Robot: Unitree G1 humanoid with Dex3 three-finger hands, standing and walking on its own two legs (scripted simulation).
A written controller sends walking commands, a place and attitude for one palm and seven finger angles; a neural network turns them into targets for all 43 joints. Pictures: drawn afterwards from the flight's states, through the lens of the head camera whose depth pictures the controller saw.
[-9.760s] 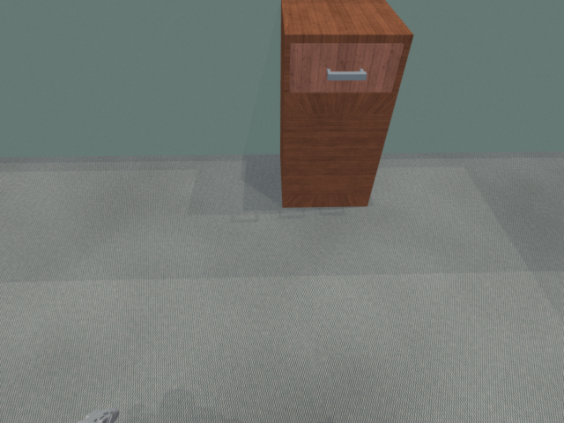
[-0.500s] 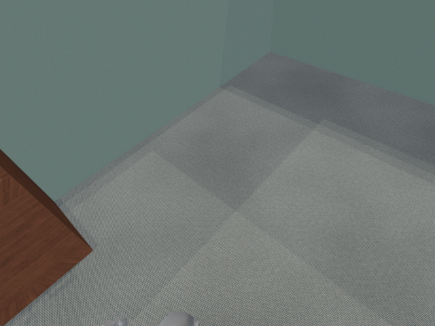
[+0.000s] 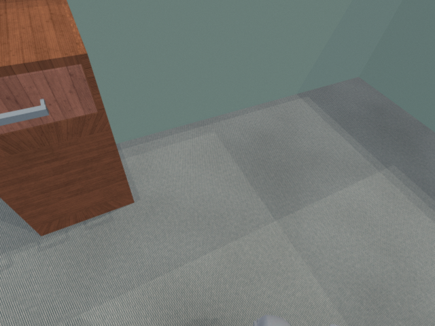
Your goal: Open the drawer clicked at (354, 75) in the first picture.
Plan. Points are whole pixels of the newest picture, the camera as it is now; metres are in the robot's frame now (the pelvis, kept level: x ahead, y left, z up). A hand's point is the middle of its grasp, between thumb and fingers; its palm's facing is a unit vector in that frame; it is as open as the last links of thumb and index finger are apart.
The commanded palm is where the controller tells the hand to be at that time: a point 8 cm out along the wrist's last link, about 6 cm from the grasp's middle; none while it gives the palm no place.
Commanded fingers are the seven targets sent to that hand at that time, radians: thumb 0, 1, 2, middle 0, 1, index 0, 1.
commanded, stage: turn to face it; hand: left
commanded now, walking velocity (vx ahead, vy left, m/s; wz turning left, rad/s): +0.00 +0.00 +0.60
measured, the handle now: (19, 111) +0.62 +0.61 -0.06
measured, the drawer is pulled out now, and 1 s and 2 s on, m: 0.00 0.00 0.00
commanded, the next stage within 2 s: take the last steps up to it in 0.76 s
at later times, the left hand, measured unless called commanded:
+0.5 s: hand out of the picture +0.06 +0.15 -0.13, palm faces +0.27 -0.91 -0.30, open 7.4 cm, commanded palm none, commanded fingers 0.00 0.90 0.90 -0.20 -0.30 -0.20 -0.30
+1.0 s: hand out of the picture -0.16 +0.16 -0.19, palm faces +0.54 -0.81 -0.22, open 7.4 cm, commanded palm none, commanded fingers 0.00 0.90 0.90 -0.20 -0.30 -0.20 -0.30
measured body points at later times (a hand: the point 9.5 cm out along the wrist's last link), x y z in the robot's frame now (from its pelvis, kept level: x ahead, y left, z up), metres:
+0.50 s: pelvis -0.01 -0.07 +0.00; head +0.01 -0.11 +0.45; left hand +0.04 +0.20 -0.11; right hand +0.07 -0.32 -0.17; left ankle -0.05 +0.07 -0.66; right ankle +0.02 -0.16 -0.74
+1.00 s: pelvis -0.05 -0.02 +0.00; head -0.06 +0.01 +0.45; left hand -0.19 +0.20 -0.17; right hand +0.17 -0.18 -0.12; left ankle -0.11 +0.05 -0.74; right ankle +0.00 -0.16 -0.67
